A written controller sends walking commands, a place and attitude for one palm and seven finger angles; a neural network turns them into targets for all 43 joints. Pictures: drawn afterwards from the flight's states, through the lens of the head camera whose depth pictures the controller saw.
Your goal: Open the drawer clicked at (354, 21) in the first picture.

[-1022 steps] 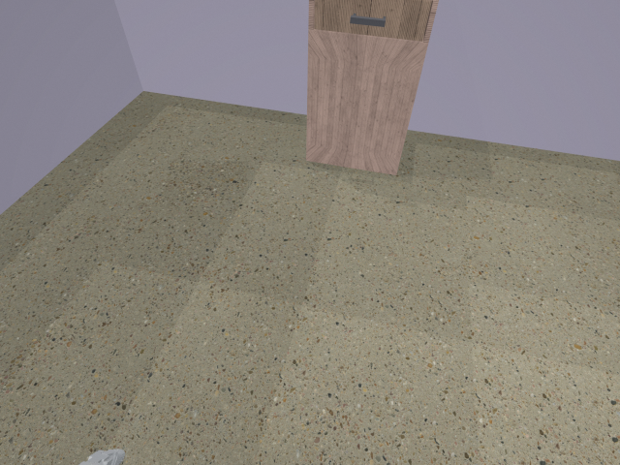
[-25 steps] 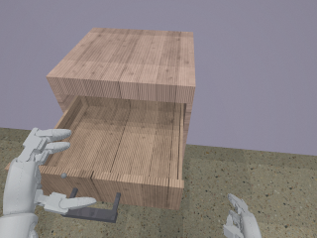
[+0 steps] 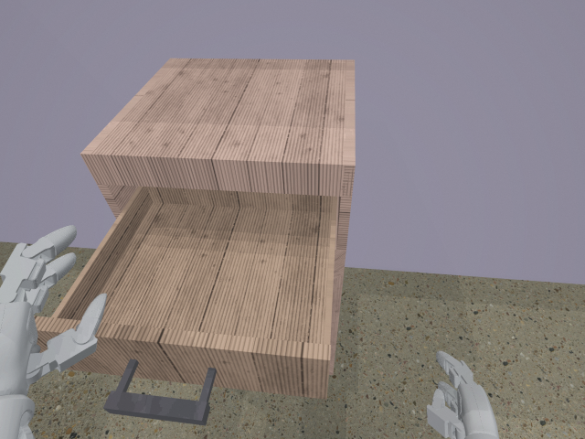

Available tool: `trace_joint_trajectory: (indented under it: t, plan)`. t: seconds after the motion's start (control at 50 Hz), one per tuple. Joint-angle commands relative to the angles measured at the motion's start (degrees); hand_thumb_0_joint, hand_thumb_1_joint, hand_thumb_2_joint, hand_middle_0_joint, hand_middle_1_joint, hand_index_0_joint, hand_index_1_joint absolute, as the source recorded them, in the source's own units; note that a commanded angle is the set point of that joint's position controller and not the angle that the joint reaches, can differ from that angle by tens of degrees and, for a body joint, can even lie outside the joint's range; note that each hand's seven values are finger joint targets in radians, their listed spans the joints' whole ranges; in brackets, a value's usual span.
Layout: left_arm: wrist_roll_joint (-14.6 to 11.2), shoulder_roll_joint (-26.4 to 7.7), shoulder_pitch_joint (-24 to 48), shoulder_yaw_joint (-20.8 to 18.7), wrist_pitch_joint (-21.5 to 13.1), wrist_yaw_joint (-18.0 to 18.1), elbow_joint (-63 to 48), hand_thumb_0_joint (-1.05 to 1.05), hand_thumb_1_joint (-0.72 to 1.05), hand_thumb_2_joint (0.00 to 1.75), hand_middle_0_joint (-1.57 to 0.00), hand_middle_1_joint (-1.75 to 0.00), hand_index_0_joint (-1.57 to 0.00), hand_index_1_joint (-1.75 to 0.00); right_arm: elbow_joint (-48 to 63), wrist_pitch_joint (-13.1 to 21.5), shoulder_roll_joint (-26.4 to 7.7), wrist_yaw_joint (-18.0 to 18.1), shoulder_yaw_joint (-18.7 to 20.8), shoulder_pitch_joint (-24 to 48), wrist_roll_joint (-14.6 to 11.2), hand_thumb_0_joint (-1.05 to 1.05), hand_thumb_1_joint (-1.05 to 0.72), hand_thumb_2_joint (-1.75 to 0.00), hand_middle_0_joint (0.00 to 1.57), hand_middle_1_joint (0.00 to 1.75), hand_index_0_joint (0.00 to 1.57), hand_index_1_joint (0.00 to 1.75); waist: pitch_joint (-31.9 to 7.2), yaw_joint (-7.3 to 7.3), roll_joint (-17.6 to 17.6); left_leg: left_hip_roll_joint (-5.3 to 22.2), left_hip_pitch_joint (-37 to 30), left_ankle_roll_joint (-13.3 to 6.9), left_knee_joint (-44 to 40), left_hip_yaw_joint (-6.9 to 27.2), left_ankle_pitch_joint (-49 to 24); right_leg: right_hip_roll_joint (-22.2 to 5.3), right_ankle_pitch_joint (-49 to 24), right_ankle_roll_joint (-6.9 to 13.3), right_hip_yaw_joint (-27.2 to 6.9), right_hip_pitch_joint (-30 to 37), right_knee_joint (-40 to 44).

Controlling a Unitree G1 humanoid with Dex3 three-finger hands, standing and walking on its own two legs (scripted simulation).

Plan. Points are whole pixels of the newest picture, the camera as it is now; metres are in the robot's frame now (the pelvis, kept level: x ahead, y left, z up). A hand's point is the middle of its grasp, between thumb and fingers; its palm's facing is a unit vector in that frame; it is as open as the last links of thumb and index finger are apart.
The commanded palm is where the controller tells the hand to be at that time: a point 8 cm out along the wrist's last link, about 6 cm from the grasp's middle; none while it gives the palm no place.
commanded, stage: draw the hand back to the body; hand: left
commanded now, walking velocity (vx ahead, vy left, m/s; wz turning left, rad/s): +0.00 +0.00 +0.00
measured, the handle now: (164, 389) +0.18 +0.21 -0.02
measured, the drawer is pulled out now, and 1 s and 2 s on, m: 0.30 0.30 0.30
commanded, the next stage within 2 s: step back with the hand held close in 0.24 s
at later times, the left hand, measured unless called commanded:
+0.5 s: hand (85, 316) +0.19 +0.24 +0.16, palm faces +0.35 -0.81 -0.47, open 7.4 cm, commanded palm +0.12 +0.28 +0.18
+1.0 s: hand (19, 398) +0.11 +0.26 +0.16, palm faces +0.31 -0.81 -0.49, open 7.4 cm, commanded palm +0.05 +0.30 +0.18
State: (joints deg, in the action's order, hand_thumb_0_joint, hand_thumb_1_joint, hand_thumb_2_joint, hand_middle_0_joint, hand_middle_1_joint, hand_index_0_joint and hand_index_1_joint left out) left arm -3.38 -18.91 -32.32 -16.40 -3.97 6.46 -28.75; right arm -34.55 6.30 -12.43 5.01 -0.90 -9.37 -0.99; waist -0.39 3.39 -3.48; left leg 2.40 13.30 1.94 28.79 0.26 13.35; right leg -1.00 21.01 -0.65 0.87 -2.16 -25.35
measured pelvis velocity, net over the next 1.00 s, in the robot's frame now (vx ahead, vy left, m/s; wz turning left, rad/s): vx -0.08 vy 0.02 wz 0.01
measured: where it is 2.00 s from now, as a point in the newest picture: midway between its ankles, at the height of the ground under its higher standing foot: outside the picture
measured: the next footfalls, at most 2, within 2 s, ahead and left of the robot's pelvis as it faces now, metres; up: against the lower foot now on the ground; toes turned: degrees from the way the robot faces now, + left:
right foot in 1.52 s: -0.20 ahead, -0.10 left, +0.00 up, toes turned -5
left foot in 1.76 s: -0.15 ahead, +0.13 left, +0.00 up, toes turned +3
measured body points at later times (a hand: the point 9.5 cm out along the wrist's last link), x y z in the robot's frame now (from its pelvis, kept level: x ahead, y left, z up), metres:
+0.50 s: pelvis -0.01 +0.00 +0.00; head +0.01 -0.02 +0.45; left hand +0.16 +0.28 +0.19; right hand +0.19 -0.23 -0.08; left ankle +0.02 +0.14 -0.74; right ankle -0.08 -0.12 -0.74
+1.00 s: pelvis -0.08 +0.02 -0.01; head -0.04 +0.03 +0.44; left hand +0.09 +0.30 +0.18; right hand +0.11 -0.21 -0.09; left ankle +0.02 +0.14 -0.74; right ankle -0.08 -0.12 -0.74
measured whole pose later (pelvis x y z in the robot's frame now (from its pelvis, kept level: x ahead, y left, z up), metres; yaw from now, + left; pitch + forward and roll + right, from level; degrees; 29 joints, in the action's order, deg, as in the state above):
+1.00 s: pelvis -0.08 +0.02 -0.01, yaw +1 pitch +1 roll -3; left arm -3.9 -23.7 -38.4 -22.4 -10.9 7.4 -38.0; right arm -30.3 2.6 -11.4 3.9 0.1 -9.3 -2.0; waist 3.7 -0.1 -2.4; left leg 3.2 27.5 0.5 34.3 2.2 8.3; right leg 0.1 17.2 -1.8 2.3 -16.5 -32.6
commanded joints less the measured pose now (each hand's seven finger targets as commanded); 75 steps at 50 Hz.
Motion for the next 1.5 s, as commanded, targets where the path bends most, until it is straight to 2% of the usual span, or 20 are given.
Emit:
trace_joint_trajectory:
  t: [0.0,0.32,0.34,0.36,0.4,0.48,0.54,0.6,0.72,0.88,1.06,1.14,1.22,1.26,1.28,1.34,1.36,1.4,1.44,1.48]
  plan:
    - [-0.1,-8.4,2.9,-6.1,-3.4,1.0,-11.1,0.0,0.87,0.88,-0.2,-0.32,-0.2,-0.32,9.5,2.8,-5.1,0.7,2.1,7.9,0.2,0.0,-0.9,-0.9,0.2,0.3,0.2,0.3,-3.6,-0.12,2.2,-0.7,-11.9,-3.2,-1.4,-3.1,-14.1,0.3,-22.8,0.3,3.5,-10.8,4.7]
    - [-0.6,-9.2,3.8,-6.5,-3.5,0.6,-11.8,0.0,0.9,0.9,-0.2,-0.3,-0.2,-0.3,10.1,2.5,-5.0,0.7,2.1,8.3,0.1,0.0,-0.9,-0.9,0.2,0.3,0.2,0.3,-4.1,0.08,2.4,-0.5,-12.0,-3.1,-2.0,-3.0,-14.2,-0.2,-23.6,0.1,3.1,-9.5,4.8]
    - [-0.3,-19.7,16.7,-16.5,-6.8,1.4,-16.8,0.0,0.9,0.9,-0.2,-0.3,-0.2,-0.3,12.1,1.2,-5.8,0.3,1.1,6.3,-0.2,0.0,-0.9,-0.9,0.2,0.3,0.2,0.3,4.3,-1.87,-1.9,-0.5,-8.0,-3.6,0.3,-2.5,-10.9,-2.6,-27.8,0.2,-0.9,-16.0,8.6]
    - [0.2,-14.5,10.0,-12.8,-7.3,0.5,-11.9,0.0,0.9,0.9,-0.2,-0.3,-0.2,-0.3,9.6,0.4,-5.2,0.0,1.6,5.5,0.4,0.0,-0.9,-0.9,0.2,0.3,0.2,0.3,2.9,-2.64,3.5,-0.3,-5.4,-4.0,1.8,-1.5,-11.4,-3.4,-29.5,0.1,-0.4,-14.8,7.9]
    - [0.4,-10.2,3.0,-9.0,-7.1,-0.7,-10.2,0.0,0.9,0.9,-0.2,-0.3,-0.2,-0.3,11.0,-1.0,-6.0,-0.4,2.2,6.1,0.3,0.0,-0.9,-0.9,0.2,0.3,0.2,0.3,-0.8,-2.89,6.7,0.2,-5.7,-4.3,2.6,-1.3,-17.1,-3.5,-34.4,-0.2,0.1,-11.7,5.3]
    - [0.4,-10.8,-3.3,-10.4,-7.3,-0.8,-14.2,0.0,0.9,0.9,-0.2,-0.3,-0.2,-0.3,13.4,-3.1,-6.6,-1.0,3.4,6.5,-0.3,0.0,-0.9,-0.9,0.2,0.3,0.2,0.3,-7.6,-2.46,1.8,1.9,-7.4,-4.3,1.6,-1.8,-26.7,-2.8,-33.1,-0.5,0.6,-9.0,1.1]
    - [0.5,-14.1,-4.6,-13.4,-7.6,-0.2,-17.7,0.0,0.9,0.9,-0.2,-0.3,-0.2,-0.3,14.5,-4.2,-6.7,-1.0,3.9,7.1,-0.4,0.0,-0.9,-0.9,0.2,0.3,0.2,0.3,-9.5,-2.19,1.5,2.3,-6.7,-3.9,1.1,-1.6,-28.1,-2.1,-29.6,-0.6,1.0,-9.4,-0.3]
    - [0.0,-13.3,-7.3,-13.4,-7.6,0.2,-18.3,0.0,0.9,0.9,-0.2,-0.3,-0.2,-0.3,14.7,-5.3,-6.2,-1.0,4.2,5.9,-0.7,0.0,-0.9,-0.9,0.2,0.3,0.2,0.3,-10.3,-2.49,-0.4,3.1,-5.2,-3.9,0.5,-0.4,-29.2,-0.9,-25.5,-0.7,2.2,-8.9,-2.1]
    - [-0.7,-13.8,-8.3,-14.1,-8.1,1.3,-19.8,0.0,0.9,0.9,-0.2,-0.3,-0.2,-0.3,14.6,-4.2,-6.1,-0.6,4.5,6.1,-1.0,0.0,-0.9,-0.9,0.2,0.3,0.2,0.3,-9.1,-2.96,-1.1,4.3,-0.2,-3.9,-0.4,1.4,-20.2,-1.1,-19.6,-0.5,1.6,-10.0,-2.7]
    - [-0.8,-13.2,-6.5,-13.1,-10.0,2.3,-21.2,0.0,0.9,0.9,-0.2,-0.3,-0.2,-0.3,13.8,-1.3,-6.3,-0.2,4.0,5.8,-1.1,0.0,-0.9,-0.9,0.2,0.3,0.2,0.3,-3.7,-4.0,-1.5,3.8,9.5,-3.8,-4.1,4.2,9.8,-0.9,-5.7,0.0,0.2,-13.6,-1.8]
    - [-0.3,-12.1,-5.2,-13.2,-11.5,2.8,-21.0,0.0,0.9,0.9,-0.2,-0.3,-0.2,-0.3,12.6,1.7,-6.8,-0.5,3.7,3.8,-0.7,0.0,-0.9,-0.9,0.2,0.3,0.2,0.3,-2.7,-3.87,-6.6,6.3,18.3,-4.8,-8.2,7.7,21.8,2.0,2.4,-0.1,1.1,-10.8,-7.2]
    - [-0.4,-14.4,-3.7,-14.7,-11.8,3.0,-23.2,0.0,0.9,0.9,-0.2,-0.3,-0.2,-0.3,12.0,2.4,-6.7,-0.9,4.1,3.7,-0.4,0.0,-0.9,-0.9,0.2,0.3,0.2,0.3,-2.9,-3.94,-1.3,3.3,13.1,-3.2,-0.7,3.7,18.4,-1.1,4.5,1.5,-3.1,-18.0,-1.1]
    - [-0.5,-13.4,-2.2,-12.9,-11.6,3.5,-22.0,0.0,0.9,0.9,-0.2,-0.3,-0.2,-0.3,9.4,1.5,-5.2,-1.0,3.9,3.3,0.1,0.0,-0.9,-0.9,0.2,0.3,0.2,0.3,-3.8,-4.73,7.9,-1.1,3.3,-1.0,13.4,0.5,9.1,-9.2,-2.0,4.8,-8.4,-28.4,3.5]
    - [-0.5,-13.2,-2.1,-13.1,-11.0,3.7,-21.6,0.0,0.9,0.9,-0.2,-0.3,-0.2,-0.3,8.7,0.8,-5.1,-0.9,3.8,3.6,0.5,0.0,-0.9,-0.9,0.2,0.3,0.2,0.3,-4.5,-4.82,6.6,0.0,2.7,-1.3,9.9,3.0,7.7,-8.1,-5.8,4.3,-5.8,-27.4,0.0]
    - [-0.5,-13.9,-1.0,-13.3,-10.9,3.6,-22.8,0.0,0.9,0.9,-0.2,-0.3,-0.2,-0.3,9.7,0.7,-5.5,-0.8,3.8,4.8,0.3,0.0,-0.9,-0.9,0.2,0.3,0.2,0.3,-3.1,-4.58,3.4,1.7,5.4,-2.0,5.0,5.8,9.8,-5.3,-3.0,2.7,-4.2,-26.8,-2.4]
    - [0.1,-15.2,-2.4,-16.0,-11.6,3.7,-23.1,0.0,0.9,0.9,-0.2,-0.3,-0.2,-0.3,12.1,1.7,-7.0,-0.6,4.1,7.0,-0.2,0.0,-0.9,-0.9,0.2,0.3,0.2,0.3,-2.4,-3.75,-16.1,14.2,25.2,-7.4,-18.1,20.1,29.1,5.0,7.8,-0.7,1.8,-11.0,-23.9]
    - [0.2,-14.8,-3.1,-16.6,-12.1,3.6,-22.5,0.0,0.9,0.9,-0.2,-0.3,-0.2,-0.3,11.7,2.0,-6.2,-0.9,4.3,4.7,0.1,0.0,-0.9,-0.9,0.2,0.3,0.2,0.3,-4.3,-3.96,-15.1,15.0,27.3,-8.5,-19.2,20.0,27.3,5.6,9.2,-0.1,1.1,-8.0,-30.9]
    - [-0.7,-14.4,-4.6,-16.3,-13.4,3.2,-21.8,0.0,0.9,0.9,-0.2,-0.3,-0.2,-0.3,10.5,3.2,-6.5,-2.1,5.3,3.4,0.0,0.0,-0.9,-0.9,0.2,0.3,0.2,0.3,-5.7,-3.65,-12.3,12.9,19.9,-8.0,-14.5,13.8,19.0,5.5,10.8,0.7,1.8,-12.1,-29.3]
    - [-1.6,-14.5,-6.4,-16.4,-14.1,2.8,-22.4,0.0,0.9,0.9,-0.2,-0.3,-0.2,-0.3,10.0,4.2,-6.4,-2.8,5.1,3.2,0.1,0.0,-0.9,-0.9,0.2,0.3,0.2,0.3,-6.5,-3.34,-14.1,11.5,16.5,-7.3,-11.8,10.5,15.6,4.8,10.1,1.2,2.3,-11.7,-20.8]
    - [-2.1,-15.1,-4.9,-16.0,-14.9,1.7,-23.3,0.0,0.9,0.9,-0.2,-0.3,-0.2,-0.3,9.4,4.4,-5.8,-3.2,4.1,4.2,0.4,0.0,-0.9,-0.9,0.2,0.3,0.2,0.3,-4.8,-2.78,-8.6,8.7,16.3,-4.5,-4.6,8.1,13.1,2.1,4.4,2.5,-0.7,-9.0,-3.3]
